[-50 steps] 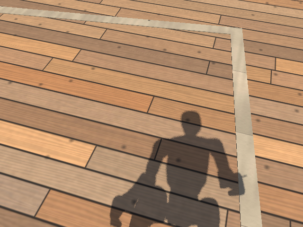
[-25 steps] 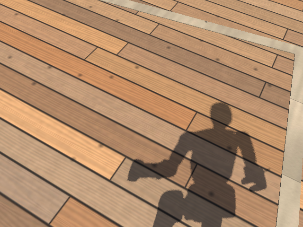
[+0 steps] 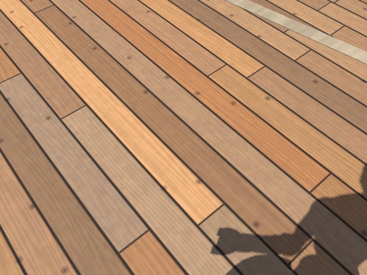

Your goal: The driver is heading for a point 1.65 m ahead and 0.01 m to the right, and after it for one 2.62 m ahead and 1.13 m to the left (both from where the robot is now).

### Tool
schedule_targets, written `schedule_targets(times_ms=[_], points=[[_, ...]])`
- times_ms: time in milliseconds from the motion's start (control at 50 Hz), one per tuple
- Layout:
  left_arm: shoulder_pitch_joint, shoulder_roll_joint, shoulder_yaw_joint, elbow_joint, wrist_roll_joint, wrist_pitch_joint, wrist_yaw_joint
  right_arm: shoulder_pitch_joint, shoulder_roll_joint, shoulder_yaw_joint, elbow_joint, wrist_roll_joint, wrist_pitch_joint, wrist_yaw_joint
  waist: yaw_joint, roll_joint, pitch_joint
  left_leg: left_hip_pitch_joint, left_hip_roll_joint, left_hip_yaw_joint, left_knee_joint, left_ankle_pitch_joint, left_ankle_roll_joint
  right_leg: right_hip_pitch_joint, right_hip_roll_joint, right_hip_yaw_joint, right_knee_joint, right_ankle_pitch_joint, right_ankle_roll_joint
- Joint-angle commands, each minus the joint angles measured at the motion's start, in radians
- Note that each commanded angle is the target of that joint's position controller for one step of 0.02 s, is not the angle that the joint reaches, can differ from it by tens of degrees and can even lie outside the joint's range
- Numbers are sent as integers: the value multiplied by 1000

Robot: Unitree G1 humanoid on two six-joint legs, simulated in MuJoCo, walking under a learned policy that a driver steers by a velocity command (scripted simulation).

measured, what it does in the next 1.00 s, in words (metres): steps on the spot: left foot, then right foot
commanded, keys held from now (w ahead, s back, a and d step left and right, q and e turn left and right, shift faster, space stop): q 0.10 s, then no key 0.66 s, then w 0.24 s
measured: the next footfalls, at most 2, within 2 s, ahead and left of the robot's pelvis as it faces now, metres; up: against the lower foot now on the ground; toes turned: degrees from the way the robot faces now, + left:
left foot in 0.10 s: +0.04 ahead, +0.14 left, +0.00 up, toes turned +5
right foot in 0.50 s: +0.07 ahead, -0.10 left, +0.00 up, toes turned +9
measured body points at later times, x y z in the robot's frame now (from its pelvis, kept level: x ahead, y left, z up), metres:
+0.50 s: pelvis +0.01 +0.04 -0.01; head +0.03 +0.05 +0.44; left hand +0.10 +0.33 -0.12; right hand +0.22 -0.18 -0.10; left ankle +0.00 +0.13 -0.74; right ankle +0.03 -0.10 -0.74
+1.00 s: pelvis +0.05 +0.04 -0.01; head +0.05 +0.05 +0.44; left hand +0.08 +0.32 -0.15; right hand +0.19 -0.21 -0.12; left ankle +0.01 +0.14 -0.74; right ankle +0.03 -0.10 -0.74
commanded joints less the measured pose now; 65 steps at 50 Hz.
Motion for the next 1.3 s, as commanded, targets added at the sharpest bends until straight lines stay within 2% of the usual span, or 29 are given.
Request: schedule_targets(times_ms=[20, 60, 80, 100, 120, 140, 160, 200, 220, 340, 420, 460, 480, 520, 540, 580, 760, 820, 860, 920, 980, 1000, 1020, 1040, 1060, 1100, 1160, 1240, 1300], points=[[-23, 213, 58, -61, -15, -12, -5, -19, -88, -26, -94, -1, -10, 14, 12, -220, -158, 64, -3, 55, -139, 38, 32, 142, -240, 133, -87, 342, -211], [-40, 212, 58, -56, -33, -12, -6, 37, -85, -34, -75, -2, -9, 23, -29, -199, -154, 177, -27, 89, -328, 164, 80, 102, -229, 96, -21, 269, -161], [-3, 182, 51, -38, -35, -13, -9, 76, -100, -44, -59, -5, -10, 18, -38, -153, -160, 285, -43, 71, -415, 243, 114, 36, -200, 53, 57, 184, -106], [40, 128, 38, -31, -9, -14, -15, 110, -178, -67, -60, -5, -15, 4, -29, 59, -162, 435, 94, -143, -490, 498, 176, -141, -111, -49, 279, -38, -12], [0, 86, 17, -94, 30, -17, -15, 94, -279, -77, -95, -26, -25, -4, -16, 326, -153, 482, 349, -491, -493, 744, 368, -420, 37, -54, 534, -462, 64], [-83, 137, 33, -106, 11, -22, -5, 127, -221, -62, -89, -55, -50, 5, -99, 214, -215, 412, 369, -497, -518, 677, 446, -414, 38, 98, 698, -480, 59], [-81, 156, 40, -100, -11, -17, -3, 85, -187, -45, -76, -54, -68, 5, -65, 168, -178, 377, 312, -393, -520, 605, 397, -414, 16, 119, 740, -403, 44], [-36, 161, 48, -60, -4, -7, 7, -16, -125, -24, -73, -23, -76, -4, -23, 123, -146, 337, 221, -281, -513, 529, 302, -392, -1, 127, 700, -261, 43], [-17, 158, 48, -51, 1, -4, 6, -35, -113, -14, -73, -22, -75, -10, -8, 131, -150, 302, 199, -246, -513, 581, 296, -342, 10, 117, 714, -209, 52], [-20, 91, 18, -52, -5, -2, -7, -36, -87, 3, -42, -34, -75, -20, -23, 124, -147, 305, 168, -211, -518, 492, 299, -209, 11, 110, 426, -134, 70], [-20, 105, 16, -54, -10, -5, -13, -31, -93, 6, -12, -36, -69, -5, -42, 126, -114, 257, 178, -261, -512, 407, 317, -98, 25, 91, 251, -175, 57], [15, 89, 10, -40, -8, -13, -17, -56, -69, 18, 3, -27, -69, 0, -9, 104, -108, 234, 156, -264, -486, 388, 292, -9, 35, 80, 76, -69, 40], [37, 83, 5, -32, 4, -19, -21, -45, -51, 26, 18, -23, -72, 1, 10, 77, -110, 207, 135, -253, -477, 367, 254, 76, 29, 89, -55, 88, 26], [51, 180, 18, -36, 18, -25, -16, 31, -39, 29, 37, -49, -90, 7, -53, -82, -147, 154, 24, -166, -412, 213, 160, 186, -90, 190, -8, 373, -34], [17, 158, 16, -22, 6, -26, -21, 37, -23, 31, 44, -50, -91, 7, -70, -158, -150, 213, -18, -110, -433, 168, 125, 88, -85, 193, -8, 197, -77], [-6, 100, 1, -28, 10, -37, -29, -48, -56, 22, 46, -43, -81, 0, -23, -111, -111, 249, -16, -105, -402, 209, 115, 20, -38, 165, -34, 54, -47], [29, 91, -17, 4, 6, -49, -15, -17, -24, 20, 104, -34, -66, -12, -10, -22, -90, 242, -4, -121, -409, 301, 122, 39, -5, 132, -6, 68, -26], [58, 110, -11, 21, -7, -42, -10, 18, -34, 11, 131, -23, -64, -18, -9, -32, -60, 179, -50, -78, -377, -101, 139, 1, 12, 141, -21, -323, -69], [87, 117, -11, 21, -17, -51, -5, 14, -26, 12, 122, -13, -84, -18, 1, -66, 28, 52, -52, -67, -330, -230, 153, -24, -47, 247, -82, -529, -129], [145, 173, 7, 42, -26, -70, -5, -17, 8, 17, 105, 1, -138, -1, 1, -180, 63, -35, -44, 21, -174, -43, 143, 35, -242, 526, -228, -588, -244], [51, 153, 2, 10, -34, -66, -16, 91, -4, 8, 154, 5, -162, 14, -74, -163, 26, 246, -36, 26, -368, 25, 179, -96, -164, 378, -174, -384, -184], [-4, 111, -10, -14, -32, -67, -18, 184, -41, -6, 194, 2, -163, 15, -115, -107, 7, 373, -3, -56, -427, 48, 193, -177, -83, 261, -57, -264, -129], [-41, 49, -27, -49, -26, -83, -19, 286, -120, -31, 226, 0, -166, 12, -131, 106, -18, 519, 128, -321, -536, -35, 262, -326, 62, 73, 241, -139, -47], [-53, 78, -21, -78, -27, -105, -14, 351, -174, -44, 224, -6, -172, 22, -163, 252, -42, 638, 301, -630, -640, 65, 374, -505, 112, 77, 500, -278, -18], [-26, 119, -5, -69, -42, -116, -17, 328, -117, -23, 217, -19, -180, 22, -128, 153, -30, 672, 330, -626, -615, 162, 396, -608, 74, 143, 661, -351, -32], [-2, 96, -10, -52, -47, -124, -34, 284, -70, -7, 203, -19, -184, 20, -91, 56, -29, 688, 289, -464, -614, 235, 347, -685, 8, 150, 724, -212, -69], [-44, 59, -15, -64, -30, -120, -64, 271, -17, 19, 211, -18, -160, 17, -75, 72, -14, 601, 211, -265, -664, 443, 287, -625, -33, 96, 614, -60, -56], [-175, 1, -42, -118, -22, -117, -83, 264, -67, 16, 210, -14, -149, -8, -95, 55, 26, 413, 143, -115, -731, 452, 270, -448, 11, 26, 298, 144, -6], [-227, 35, -36, -145, -32, -115, -82, 304, -104, 8, 232, -7, -156, -12, -99, 89, 49, 377, 173, -104, -767, 411, 264, -327, 42, 28, 155, 240, -14]])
